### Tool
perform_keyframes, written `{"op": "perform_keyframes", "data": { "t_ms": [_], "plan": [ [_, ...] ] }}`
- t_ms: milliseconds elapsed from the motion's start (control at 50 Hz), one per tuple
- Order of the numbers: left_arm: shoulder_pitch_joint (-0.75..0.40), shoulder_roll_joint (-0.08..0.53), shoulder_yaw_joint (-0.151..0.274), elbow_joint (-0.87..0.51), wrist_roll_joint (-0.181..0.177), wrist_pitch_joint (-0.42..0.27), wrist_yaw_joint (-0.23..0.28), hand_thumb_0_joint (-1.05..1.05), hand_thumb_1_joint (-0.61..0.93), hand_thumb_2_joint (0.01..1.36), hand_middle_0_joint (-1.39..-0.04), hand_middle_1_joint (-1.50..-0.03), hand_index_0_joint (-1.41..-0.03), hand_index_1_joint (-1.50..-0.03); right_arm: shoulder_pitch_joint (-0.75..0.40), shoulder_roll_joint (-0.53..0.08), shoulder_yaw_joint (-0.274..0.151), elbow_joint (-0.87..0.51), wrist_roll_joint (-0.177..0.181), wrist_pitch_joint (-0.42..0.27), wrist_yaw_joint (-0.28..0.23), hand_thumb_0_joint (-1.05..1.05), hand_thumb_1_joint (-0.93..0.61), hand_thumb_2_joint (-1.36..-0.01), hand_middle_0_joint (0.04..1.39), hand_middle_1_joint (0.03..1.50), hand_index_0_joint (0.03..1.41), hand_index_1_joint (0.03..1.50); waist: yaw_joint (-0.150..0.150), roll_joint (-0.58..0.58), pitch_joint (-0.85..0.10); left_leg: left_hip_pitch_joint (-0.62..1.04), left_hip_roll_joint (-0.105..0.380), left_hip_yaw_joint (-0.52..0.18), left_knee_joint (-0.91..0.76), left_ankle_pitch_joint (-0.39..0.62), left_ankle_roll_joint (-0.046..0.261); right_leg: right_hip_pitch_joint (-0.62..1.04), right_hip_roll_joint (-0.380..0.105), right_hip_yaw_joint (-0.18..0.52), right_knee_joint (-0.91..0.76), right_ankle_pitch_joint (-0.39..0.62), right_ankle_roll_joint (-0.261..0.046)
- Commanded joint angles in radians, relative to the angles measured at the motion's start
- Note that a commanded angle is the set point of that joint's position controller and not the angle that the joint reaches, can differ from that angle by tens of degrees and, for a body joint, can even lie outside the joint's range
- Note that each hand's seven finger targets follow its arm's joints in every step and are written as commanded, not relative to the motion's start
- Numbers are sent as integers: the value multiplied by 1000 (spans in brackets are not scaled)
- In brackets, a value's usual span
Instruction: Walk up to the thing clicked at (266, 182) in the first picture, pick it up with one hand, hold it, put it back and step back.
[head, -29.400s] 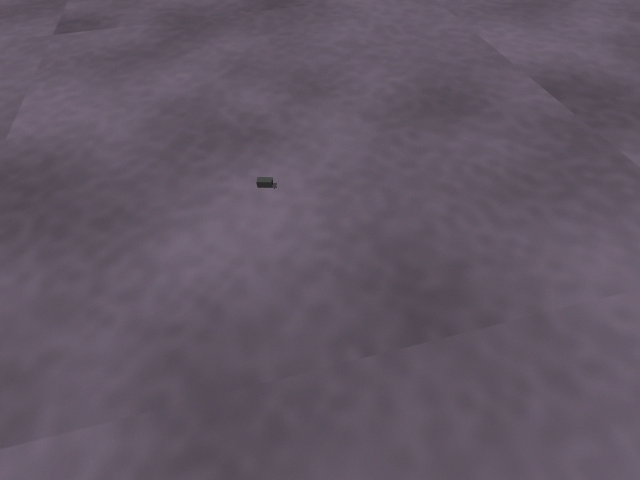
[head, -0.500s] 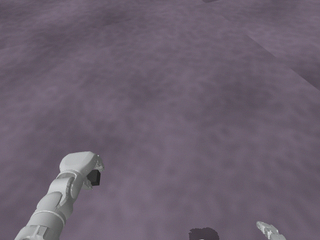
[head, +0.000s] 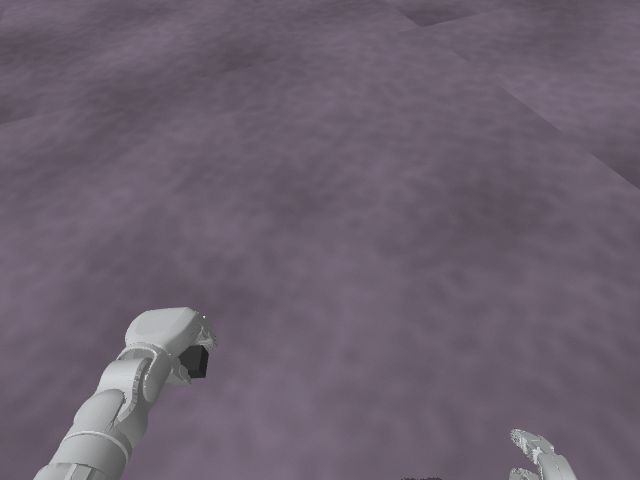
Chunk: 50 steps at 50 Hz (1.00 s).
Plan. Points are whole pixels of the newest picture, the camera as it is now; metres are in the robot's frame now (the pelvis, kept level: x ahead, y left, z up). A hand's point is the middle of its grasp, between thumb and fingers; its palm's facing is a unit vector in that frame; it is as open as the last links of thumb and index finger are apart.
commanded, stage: hold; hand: left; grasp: from above
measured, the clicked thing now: (180, 362) +0.31 +0.23 -0.08
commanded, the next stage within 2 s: crouch in 1.18 s
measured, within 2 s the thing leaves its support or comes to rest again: neither
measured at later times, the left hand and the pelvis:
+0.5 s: hand (175, 367) +0.28 +0.21 -0.02, palm faces -0.45 -0.04 -0.89, open 6.6 cm; pelvis -0.01 -0.01 +0.01, yaw +0 degrees
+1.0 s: hand (173, 368) +0.28 +0.21 -0.02, palm faces -0.45 -0.04 -0.89, open 6.6 cm; pelvis -0.01 -0.01 +0.01, yaw +0 degrees
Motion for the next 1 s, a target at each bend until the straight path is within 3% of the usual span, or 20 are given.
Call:
{"op": "perform_keyframes", "data": {
  "t_ms": [0, 240, 260, 300, 360, 380, 400, 460, 600, 660, 720, 760, 840, 880, 920, 980],
  "plan": [
    [-303, 210, 100, -196, -12, -9, 30, 0, 889, 144, -1185, -176, -1231, -130, -67, -130, -41, -132, 2, -37, -16, 0, -897, -897, 200, 300, 200, 300, 1, -20, -224, 145, -22, -5, -103, 229, 7, 93, 33, -22, -99, 173, -27],
    [-305, 224, 113, -228, -21, -5, 25, 0, 889, 144, -1174, -206, -1225, -155, -97, -127, -35, -136, 5, -40, -21, 0, -900, -898, 200, 300, 200, 300, 11, -23, -209, 176, -24, 1, -144, 204, 8, 124, 28, -21, -141, 149, -25],
    [-293, 203, 93, -217, -19, -3, 21, 0, 874, 156, -1174, -193, -1218, -148, -97, -125, -34, -136, 5, -39, -21, 0, -901, -899, 200, 300, 200, 300, 1, -35, -204, 183, -24, 2, -141, 210, 11, 120, 27, -18, -144, 159, -22],
    [-307, 224, 111, -237, -24, -8, 19, 0, 865, 131, -1157, -208, -1208, -157, -105, -125, -33, -136, 5, -40, -22, 0, -902, -899, 200, 300, 200, 300, 12, -19, -210, 192, -25, 3, -152, 207, 8, 132, 28, -20, -148, 151, -23],
    [-293, 208, 97, -231, -21, -9, 14, 0, 870, 127, -1155, -209, -1208, -156, -110, -125, -32, -142, 7, -39, -23, 0, -900, -898, 200, 300, 200, 300, 10, -28, -195, 193, -25, 6, -161, 202, 9, 130, 27, -20, -158, 147, -25],
    [-299, 225, 115, -239, -28, -12, 14, 0, 857, 130, -1154, -198, -1204, -148, -110, -125, -33, -140, 6, -38, -24, 0, -902, -899, 200, 300, 199, 300, 15, -26, -196, 198, -24, 5, -163, 198, 9, 138, 28, -20, -164, 137, -24],
    [-296, 213, 105, -225, -23, -10, 10, 0, 841, 108, -1132, -204, -1187, -149, -112, -122, -29, -140, 6, -39, -24, 0, -902, -899, 200, 300, 200, 300, 5, -35, -193, 199, -24, 4, -164, 202, 10, 136, 27, -20, -163, 147, -22],
    [-286, 219, 111, -235, -31, -12, 9, 0, 877, 132, -1174, -201, -1223, -151, -128, -119, -27, -151, 8, -39, -25, 0, -904, -900, 199, 300, 199, 300, 17, -44, -165, 188, -31, 11, -172, 173, 13, 140, 22, -16, -185, 116, -19],
    [-292, 239, 126, -260, -24, -12, 2, 0, 829, 96, -1126, -188, -1180, -134, -133, -120, -26, -145, 9, -34, -28, 0, -902, -899, 200, 300, 199, 300, 19, -26, -183, 221, -26, 11, -188, 198, 12, 160, 25, -19, -190, 140, -22],
    [-319, 217, 103, -264, -32, -14, -6, 0, 847, 120, -1147, -198, -1198, -147, -133, -117, -25, -144, 10, -34, -29, 0, -905, -900, 199, 300, 199, 300, 7, -39, -192, 236, -28, 14, -184, 220, 14, 163, 23, -17, -194, 166, -18],
    [-270, 202, 99, -249, -40, -14, -4, 0, 861, 115, -1143, -220, -1200, -162, -138, -119, -25, -148, 10, -32, -28, 0, -903, -899, 200, 300, 200, 300, 18, -35, -170, 231, -24, 11, -198, 221, 11, 165, 27, -23, -196, 158, -24],
    [-259, 199, 93, -228, -28, -14, -5, 0, 836, 109, -1134, -198, -1186, -146, -139, -119, -26, -149, 11, -29, -28, 0, -903, -900, 199, 300, 199, 300, 14, -42, -163, 228, -24, 10, -200, 221, 11, 163, 26, -25, -198, 159, -24],
    [-316, 245, 126, -264, -25, -26, 5, 0, 816, 96, -1114, -198, -1168, -143, -139, -118, -24, -146, 8, -25, -28, 0, -903, -900, 199, 300, 199, 300, 18, -12, -187, 242, -27, 14, -202, 216, 11, 172, 24, -19, -201, 154, -26],
    [-298, 212, 106, -245, -29, -25, 7, 0, 831, 110, -1131, -208, -1184, -154, -139, -118, -25, -150, 9, -24, -28, 0, -906, -901, 199, 300, 199, 300, 9, -39, -175, 240, -26, 12, -200, 210, 13, 164, 25, -20, -205, 148, -23],
    [-319, 240, 129, -250, -22, -26, 15, 0, 829, 108, -1133, -201, -1185, -148, -135, -117, -25, -142, 9, -23, -30, 0, -906, -901, 199, 300, 199, 300, 15, -22, -195, 244, -31, 16, -196, 221, 14, 176, 19, -15, -205, 166, -21],
    [-326, 224, 112, -227, -21, -26, 14, 0, 828, 105, -1123, -213, -1179, -156, -134, -118, -25, -140, 8, -23, -31, 0, -904, -900, 199, 300, 199, 300, 6, -22, -183, 248, -26, 14, -201, 226, 11, 165, 26, -21, -204, 164, -24]
  ]
}}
